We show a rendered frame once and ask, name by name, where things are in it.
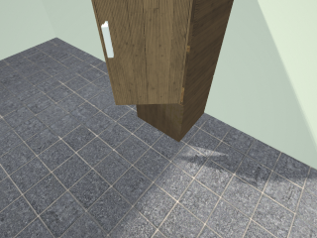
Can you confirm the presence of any handle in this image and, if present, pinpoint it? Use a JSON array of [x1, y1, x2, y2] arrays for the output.
[[101, 21, 114, 58]]

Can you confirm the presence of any cupboard door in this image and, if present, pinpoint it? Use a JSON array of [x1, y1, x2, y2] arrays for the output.
[[91, 0, 193, 105]]

